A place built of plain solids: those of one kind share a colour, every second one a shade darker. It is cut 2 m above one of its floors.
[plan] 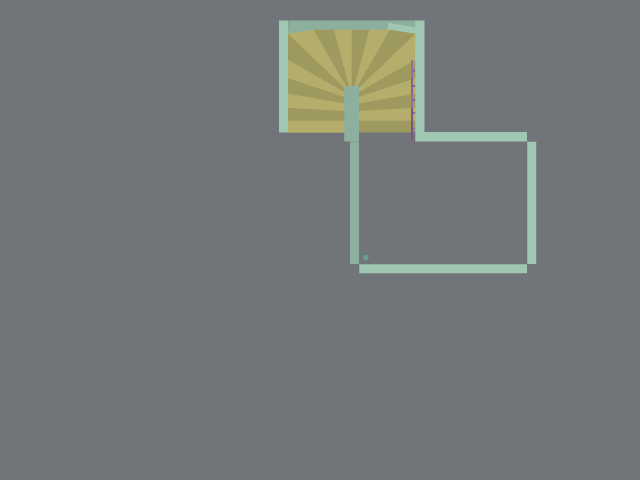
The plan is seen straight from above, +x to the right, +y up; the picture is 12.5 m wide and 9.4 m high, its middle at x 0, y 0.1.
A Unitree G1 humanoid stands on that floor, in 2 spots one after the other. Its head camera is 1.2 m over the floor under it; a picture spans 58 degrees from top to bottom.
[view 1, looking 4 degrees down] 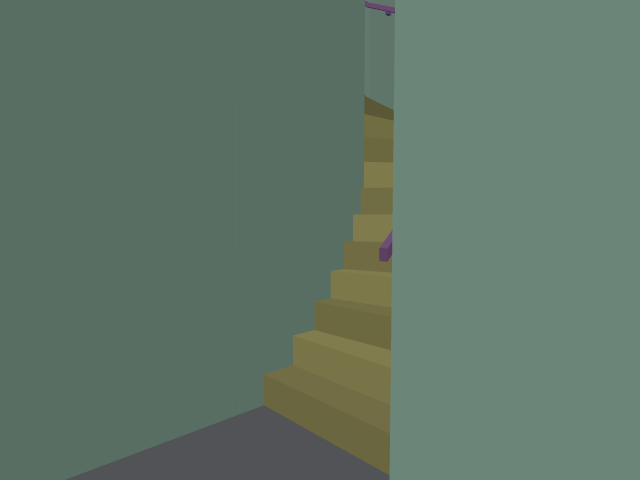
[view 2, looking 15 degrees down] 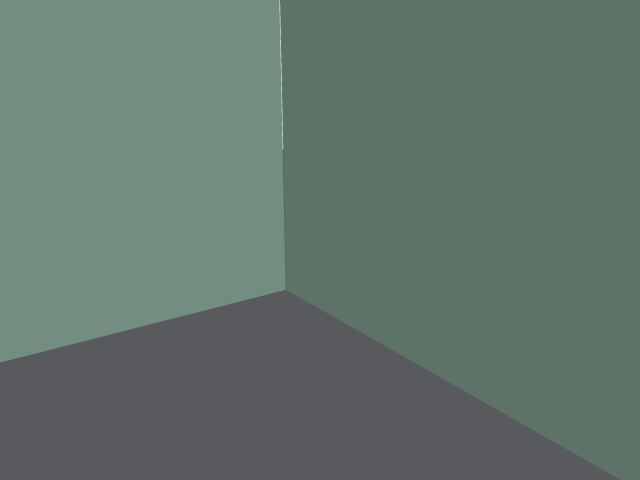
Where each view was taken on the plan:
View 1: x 2.89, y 0.69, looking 137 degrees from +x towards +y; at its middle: wall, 2.92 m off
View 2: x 1.45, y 1.20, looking -36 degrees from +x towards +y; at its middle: wall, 2.78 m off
